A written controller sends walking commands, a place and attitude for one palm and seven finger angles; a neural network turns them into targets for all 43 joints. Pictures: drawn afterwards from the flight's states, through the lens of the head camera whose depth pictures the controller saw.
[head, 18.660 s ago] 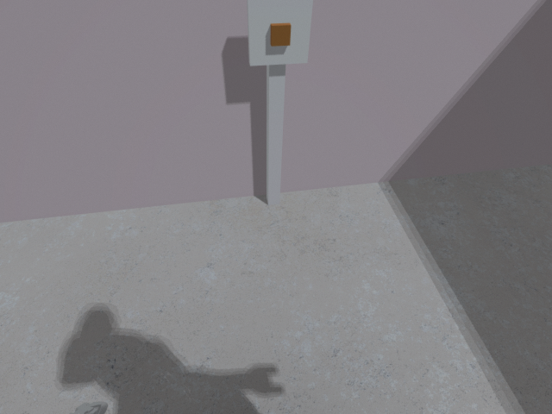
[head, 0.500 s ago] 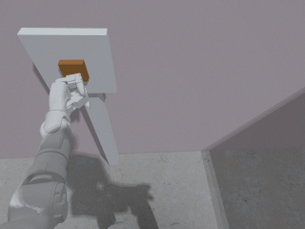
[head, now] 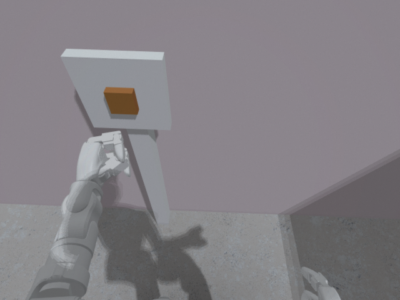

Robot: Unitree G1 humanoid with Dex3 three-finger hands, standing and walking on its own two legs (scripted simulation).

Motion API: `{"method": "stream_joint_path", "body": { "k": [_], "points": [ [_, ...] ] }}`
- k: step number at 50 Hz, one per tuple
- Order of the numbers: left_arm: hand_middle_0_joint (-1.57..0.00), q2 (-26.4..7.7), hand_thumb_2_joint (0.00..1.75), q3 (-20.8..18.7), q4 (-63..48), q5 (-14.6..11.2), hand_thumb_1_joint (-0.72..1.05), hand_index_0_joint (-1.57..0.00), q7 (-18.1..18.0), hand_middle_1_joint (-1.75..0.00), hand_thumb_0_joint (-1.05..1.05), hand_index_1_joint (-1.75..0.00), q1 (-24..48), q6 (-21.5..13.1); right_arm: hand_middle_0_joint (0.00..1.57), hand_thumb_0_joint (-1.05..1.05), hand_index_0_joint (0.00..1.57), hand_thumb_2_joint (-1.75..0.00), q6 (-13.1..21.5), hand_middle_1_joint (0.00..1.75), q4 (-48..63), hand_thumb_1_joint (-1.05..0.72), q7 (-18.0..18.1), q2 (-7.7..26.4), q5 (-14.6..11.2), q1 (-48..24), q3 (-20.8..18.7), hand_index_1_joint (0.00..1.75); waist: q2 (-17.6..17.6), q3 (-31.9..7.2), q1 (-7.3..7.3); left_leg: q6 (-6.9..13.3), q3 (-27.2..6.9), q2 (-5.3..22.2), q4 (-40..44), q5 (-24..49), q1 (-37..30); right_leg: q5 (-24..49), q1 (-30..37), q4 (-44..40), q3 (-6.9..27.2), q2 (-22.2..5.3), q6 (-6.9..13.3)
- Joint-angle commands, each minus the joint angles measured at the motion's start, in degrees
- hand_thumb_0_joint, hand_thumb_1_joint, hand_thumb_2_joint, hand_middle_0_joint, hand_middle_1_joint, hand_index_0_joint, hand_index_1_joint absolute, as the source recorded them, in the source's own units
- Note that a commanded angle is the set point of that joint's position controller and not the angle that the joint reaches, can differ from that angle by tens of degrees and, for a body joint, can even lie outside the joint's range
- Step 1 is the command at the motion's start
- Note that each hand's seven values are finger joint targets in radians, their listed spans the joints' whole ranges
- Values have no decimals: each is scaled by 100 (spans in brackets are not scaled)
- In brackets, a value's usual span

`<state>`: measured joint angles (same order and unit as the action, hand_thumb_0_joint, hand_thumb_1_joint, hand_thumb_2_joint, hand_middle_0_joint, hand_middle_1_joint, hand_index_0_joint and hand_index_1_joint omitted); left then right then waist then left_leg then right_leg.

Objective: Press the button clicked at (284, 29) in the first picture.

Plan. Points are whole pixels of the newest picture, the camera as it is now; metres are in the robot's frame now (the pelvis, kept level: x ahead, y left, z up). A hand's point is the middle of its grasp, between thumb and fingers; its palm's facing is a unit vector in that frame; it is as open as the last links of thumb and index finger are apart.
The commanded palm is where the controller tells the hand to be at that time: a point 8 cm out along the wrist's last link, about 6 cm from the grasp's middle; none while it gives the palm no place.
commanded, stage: draw the hand back to the body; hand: left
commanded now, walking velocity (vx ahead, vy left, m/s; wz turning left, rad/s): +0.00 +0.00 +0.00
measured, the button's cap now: (122, 100) +0.51 +0.20 +0.11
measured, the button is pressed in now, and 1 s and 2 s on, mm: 0 0 0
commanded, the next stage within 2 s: step back with the hand held close in 1.56 s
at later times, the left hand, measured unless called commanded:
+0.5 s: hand (99, 172) +0.31 +0.19 +0.12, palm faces +0.01 -1.00 -0.03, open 3.1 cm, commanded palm +0.27 +0.24 +0.13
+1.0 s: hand (45, 197) +0.24 +0.22 +0.17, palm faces +0.33 -0.90 -0.30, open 3.1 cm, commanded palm +0.19 +0.27 +0.19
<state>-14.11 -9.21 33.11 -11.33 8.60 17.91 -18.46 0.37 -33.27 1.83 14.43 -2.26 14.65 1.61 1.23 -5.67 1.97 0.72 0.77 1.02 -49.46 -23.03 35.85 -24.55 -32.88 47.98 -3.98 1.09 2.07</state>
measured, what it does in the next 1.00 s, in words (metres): stands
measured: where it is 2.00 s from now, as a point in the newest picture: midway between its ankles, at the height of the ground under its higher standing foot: outside the picture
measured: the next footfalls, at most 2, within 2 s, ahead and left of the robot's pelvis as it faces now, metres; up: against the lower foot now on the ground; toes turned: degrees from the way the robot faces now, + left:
none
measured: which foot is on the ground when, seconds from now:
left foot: down 0.00-1.00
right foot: down 0.00-1.00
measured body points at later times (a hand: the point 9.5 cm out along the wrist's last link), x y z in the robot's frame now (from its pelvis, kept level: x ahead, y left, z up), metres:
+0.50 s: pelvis +0.01 +0.00 +0.02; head +0.01 -0.02 +0.47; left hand +0.30 +0.24 +0.12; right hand +0.15 -0.25 -0.08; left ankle +0.02 +0.11 -0.70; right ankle -0.01 -0.10 -0.70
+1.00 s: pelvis +0.02 +0.00 +0.04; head +0.00 -0.02 +0.49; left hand +0.21 +0.27 +0.19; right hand +0.21 -0.20 -0.04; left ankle +0.02 +0.11 -0.70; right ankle -0.01 -0.10 -0.70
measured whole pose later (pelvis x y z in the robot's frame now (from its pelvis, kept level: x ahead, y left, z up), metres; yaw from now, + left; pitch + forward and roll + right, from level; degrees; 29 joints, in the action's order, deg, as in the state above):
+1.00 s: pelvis +0.02 +0.00 +0.04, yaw +0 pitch -4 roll +0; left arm -17.0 -9.5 -16.6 -4.1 -6.2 -20.6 -2.3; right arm 3.5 -34.4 4.5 12.5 -0.3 10.4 3.8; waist 3.2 -0.1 -3.1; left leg 1.0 1.4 -0.3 -25.7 -14.5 7.5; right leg -16.0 -4.9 24.5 -3.0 0.6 1.4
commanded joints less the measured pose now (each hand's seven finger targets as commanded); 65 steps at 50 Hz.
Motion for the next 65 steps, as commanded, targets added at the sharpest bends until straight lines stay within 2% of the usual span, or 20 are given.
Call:
{"method": "stream_joint_path", "body": {
  "k": [1, 4, 6, 8, 13, 16, 17, 18, 22, 26, 27, 29, 30, 31, 32, 36, 37, 44, 51, 65],
  "points": [
    [-130, -938, 90, -281, -1185, -45, 90, -130, 46, -150, 0, -150, 2404, -410, 20, 0, 20, -90, 249, 30, 545, -90, 94, 779, 14, 64, -328, 30, 194, -1601, 163, 79, -198, -121, 545, 1208, -1129, 1748, 331, -686, 317, 12, -89],
    [-130, -1032, 90, -338, -811, -66, 90, -130, 85, -150, 0, -150, 2559, -347, 20, 0, 20, -90, 249, 30, 486, -90, 106, 800, 11, 92, -310, 30, -131, -1500, 215, 101, -204, -119, 533, 1079, -918, 1682, 370, -726, 349, -4, -121],
    [-130, -1128, 90, -439, -1161, -100, 90, -130, 134, -150, 0, -150, 2239, -327, 20, 0, 20, -90, 262, 30, 635, -90, 96, 785, 3, 22, -310, 30, 290, -1865, 9, 93, -158, -147, 606, 1263, -1128, 1866, 656, -720, 375, -12, -89],
    [-130, -1316, 90, -697, -1586, -179, 90, -130, 153, -150, 0, -150, 1508, -290, 20, 0, 20, -90, 283, 30, 780, -90, 73, 760, -4, -24, -310, 30, 250, -2195, -199, 99, -136, -135, 679, 1689, -1256, 2342, 1126, -681, 374, -8, -67],
    [-130, -1228, 90, -688, -2111, -362, 90, -130, 237, -150, 0, -150, 678, 52, 20, 0, 20, -90, 310, 30, 945, -90, 96, 744, -75, -171, -279, 30, -272, -1483, -172, 145, -55, -127, 971, 1434, -1029, 2300, 1330, -992, 372, -5, -155],
    [-130, -1157, 90, -673, -2627, -452, 90, -130, 296, -150, 0, -150, 356, 243, 20, 0, 20, -90, 366, 30, 1007, -90, 138, 720, -107, -274, -271, 30, -36, -1304, -187, 147, -25, -133, 1114, 1412, -1253, 2246, 1347, -1146, 353, -2, -148],
    [-130, -1198, 90, -696, -2807, -489, 90, -130, 298, -150, 0, -150, 319, 267, 20, 0, 20, -90, 401, 30, 1010, -90, 158, 735, -105, -303, -272, 30, -186, -1288, -148, 167, -46, -123, 1113, 1438, -1298, 2226, 1398, -1190, 366, 2, -156],
    [-130, -1206, 90, -706, -2988, -498, 90, -130, 313, -150, 0, -150, 217, 294, 20, 0, 20, -90, 439, 30, 1015, -90, 171, 717, -111, -357, -268, 30, 31, -1299, -198, 156, -33, -134, 1155, 1428, -1365, 2227, 1420, -1218, 397, -16, -154],
    [-130, -1112, 90, -619, -3500, -588, 90, -130, 407, -150, 0, -150, -212, 433, 20, 0, 20, -90, 601, 30, 1015, -90, 219, 706, -127, -455, -240, 30, -65, -1079, -153, 160, -89, -119, 1277, 1381, -1596, 2059, 1407, -1367, 335, 5, -152],
    [-130, -1093, 90, -623, -3915, -610, 90, -130, 490, -150, 0, -150, -547, 735, 20, 0, 20, -90, 724, 30, 1050, -90, 267, 678, -139, -592, -196, 30, 155, -881, -210, 136, -131, -133, 1438, 1358, -1796, 1982, 1413, -1484, 269, -10, -135],
    [-130, -1169, 90, -689, -3946, -640, 90, -130, 496, -150, 0, -150, -692, 816, 20, 0, 20, -90, 744, 30, 1064, -90, 276, 700, -141, -590, -192, 30, -28, -831, -212, 146, -149, -130, 1434, 1342, -1767, 1937, 1466, -1532, 286, -2, -144],
    [-130, -1179, 90, -738, -4218, -665, 90, -130, 521, -150, 0, -150, -798, 977, 20, 0, 20, -90, 789, 30, 1101, -90, 300, 678, -148, -668, -167, 30, 84, -835, -250, 138, -151, -143, 1506, 1363, -1882, 1954, 1524, -1591, 275, -20, -140],
    [-130, -1715, 90, -711, -4849, 92, 90, -130, -245, -150, 0, -150, -643, 904, 20, 0, 20, -90, 775, 30, 1041, -90, 382, 597, -45, -949, -207, 30, 22, -552, -403, 148, -107, -133, 1730, 1367, -2041, 1782, 1490, -2008, 510, -169, -95],
    [-130, -1253, 90, -484, -4715, 194, 90, -130, -607, -150, 0, -150, -1159, 1001, 20, 0, 20, -90, 765, 30, 997, -90, 411, 543, 9, -926, -160, 30, 44, -330, -327, 136, -109, -102, 1861, 1253, -2114, 1584, 1493, -2076, 447, -191, -112],
    [-130, -1127, 90, -265, -4900, 315, 90, -130, -822, -150, 0, -150, -1256, 1055, 20, 0, 20, -90, 749, 30, 949, -90, 409, 553, 12, -938, -161, 30, -152, -283, -320, 154, -120, -80, 1946, 1253, -2208, 1543, 1591, -2204, 452, -165, -121],
    [-130, -1054, 90, -222, -5369, 571, 90, -130, -1272, -150, 0, -150, -1793, 1192, 20, 0, 20, -90, 641, 30, 881, -90, 407, 496, 77, -990, -93, 30, 225, -179, -326, 116, -154, -38, 2310, 1505, -2701, 1697, 1963, -2376, 345, -152, -84],
    [-130, -1168, 90, -320, -5426, 595, 90, -130, -1330, -150, 0, -150, -1937, 1207, 20, 0, 20, -90, 638, 30, 842, -90, 412, 522, 114, -994, -102, 30, -31, -225, -345, 137, -138, -38, 2358, 1567, -2731, 1763, 2108, -2470, 347, -136, -96],
    [-130, -1121, 90, -469, -6085, 716, 90, -130, -1510, -150, 0, -150, -2625, 1260, 20, 0, 20, -90, 587, 30, 833, -90, 369, 426, 187, -1140, -65, 30, 284, -47, -423, 88, -111, -26, 2684, 2048, -3124, 2124, 2549, -2684, 283, -156, -74],
    [-130, -1195, 90, -793, -6557, 739, 90, -130, -1554, -150, 0, -150, -3547, 1255, 20, 0, 20, -90, 605, 30, 813, -90, 282, 414, 234, -1163, -115, 30, 48, 64, -511, 85, -101, -14, 2725, 2431, -3178, 2455, 2745, -2749, 261, -147, -97],
    [-130, -1332, 90, -1320, -7222, 733, 90, -130, -1592, -150, 0, -150, -4598, 1035, 20, 0, 20, -90, 804, 30, 779, -90, 281, 361, 207, -1130, -198, 30, 115, 462, -578, 65, -58, -5, 2688, 2133, -3070, 2172, 2540, -2861, 283, -130, -118]
  ]
}}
